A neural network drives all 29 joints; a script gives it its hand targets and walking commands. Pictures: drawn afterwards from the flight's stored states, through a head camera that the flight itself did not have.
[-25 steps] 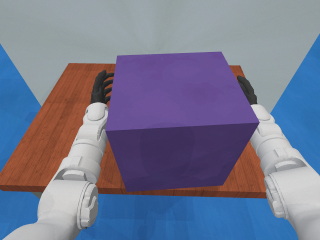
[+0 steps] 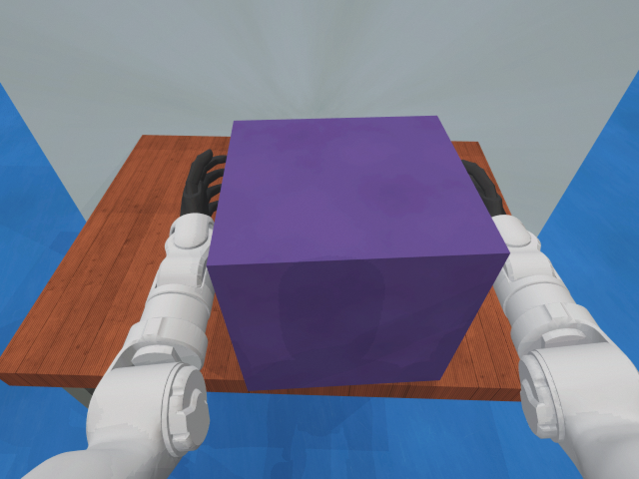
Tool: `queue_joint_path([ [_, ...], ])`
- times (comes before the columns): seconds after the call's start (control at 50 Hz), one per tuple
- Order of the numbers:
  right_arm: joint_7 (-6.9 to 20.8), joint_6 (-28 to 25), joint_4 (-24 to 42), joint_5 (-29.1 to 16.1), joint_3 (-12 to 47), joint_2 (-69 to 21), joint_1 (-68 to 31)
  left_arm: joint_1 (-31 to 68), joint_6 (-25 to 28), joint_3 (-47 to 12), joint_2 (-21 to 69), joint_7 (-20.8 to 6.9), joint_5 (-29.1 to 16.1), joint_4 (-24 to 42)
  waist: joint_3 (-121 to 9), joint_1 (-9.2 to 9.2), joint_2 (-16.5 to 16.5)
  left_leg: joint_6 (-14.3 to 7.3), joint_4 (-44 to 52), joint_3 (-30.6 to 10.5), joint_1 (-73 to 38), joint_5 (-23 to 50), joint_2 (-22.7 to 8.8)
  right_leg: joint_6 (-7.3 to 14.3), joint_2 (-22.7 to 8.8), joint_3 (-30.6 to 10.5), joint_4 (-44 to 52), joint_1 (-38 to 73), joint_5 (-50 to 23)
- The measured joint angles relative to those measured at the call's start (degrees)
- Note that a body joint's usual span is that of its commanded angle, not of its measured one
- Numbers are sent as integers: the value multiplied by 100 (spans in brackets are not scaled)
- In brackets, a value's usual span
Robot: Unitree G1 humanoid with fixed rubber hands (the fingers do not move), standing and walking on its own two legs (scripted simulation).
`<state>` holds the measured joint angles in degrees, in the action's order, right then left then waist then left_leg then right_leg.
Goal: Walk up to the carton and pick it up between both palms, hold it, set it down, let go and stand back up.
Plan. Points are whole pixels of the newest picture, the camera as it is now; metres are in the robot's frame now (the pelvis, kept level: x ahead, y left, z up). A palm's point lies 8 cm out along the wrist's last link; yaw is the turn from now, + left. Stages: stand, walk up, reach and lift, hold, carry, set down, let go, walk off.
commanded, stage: reach and lift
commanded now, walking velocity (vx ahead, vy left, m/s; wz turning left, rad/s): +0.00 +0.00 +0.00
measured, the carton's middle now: (340, 255) +0.40 +0.01 +0.06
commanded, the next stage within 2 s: none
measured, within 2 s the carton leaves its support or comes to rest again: leaves its support in 0.10 s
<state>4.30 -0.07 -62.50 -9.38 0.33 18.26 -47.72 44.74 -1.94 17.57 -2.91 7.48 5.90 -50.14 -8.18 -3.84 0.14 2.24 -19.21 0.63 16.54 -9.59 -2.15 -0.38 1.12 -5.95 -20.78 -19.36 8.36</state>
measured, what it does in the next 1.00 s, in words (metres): stands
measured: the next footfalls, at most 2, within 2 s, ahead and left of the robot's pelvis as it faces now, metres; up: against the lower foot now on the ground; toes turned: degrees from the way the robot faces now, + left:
none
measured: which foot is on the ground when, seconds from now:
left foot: down 0.00-1.00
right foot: down 0.00-1.00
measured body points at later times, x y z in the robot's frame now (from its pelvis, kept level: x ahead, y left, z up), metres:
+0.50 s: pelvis -0.01 +0.00 +0.00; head -0.04 -0.01 +0.45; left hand +0.39 +0.20 +0.16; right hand +0.42 -0.18 +0.15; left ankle -0.01 +0.14 -0.75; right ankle +0.02 -0.13 -0.75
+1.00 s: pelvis -0.01 +0.00 +0.00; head -0.06 +0.00 +0.45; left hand +0.39 +0.21 +0.21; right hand +0.42 -0.17 +0.20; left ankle -0.01 +0.14 -0.75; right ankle +0.02 -0.13 -0.75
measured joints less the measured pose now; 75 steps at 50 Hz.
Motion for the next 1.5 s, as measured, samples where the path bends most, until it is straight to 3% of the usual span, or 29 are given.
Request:
queue_joint_path([
  [0.38,8,274,22,0,0,-1,125,-29,-486,-173,-5,60,-50,82,-211,0,-25,0,0,-75,-265,19,-2,0,-4,72,85,331,-36],
  [0.66,-229,668,568,0,-1,-63,118,-15,-884,-470,-229,86,-391,469,-267,4,-22,0,0,-81,-265,8,-2,-1,-4,76,87,335,-28],
  [0.82,-374,1116,805,0,1,-149,71,23,-1390,-358,-312,-65,-393,667,-271,21,15,0,0,-91,-389,-10,-2,-13,-7,85,127,480,-28],
  [1.06,-435,1538,1034,-120,0,-164,-55,41,-2021,-342,-385,-133,-333,1129,-293,202,40,0,-28,-115,-488,-9,-2,-14,-6,105,127,601,-35],
  [1.5,-704,2215,1217,-362,0,-207,-516,259,-2760,-111,-551,-364,-308,1462,-506,304,55,-1,-44,-119,-518,1,-2,-17,-5,105,127,639,-53],
])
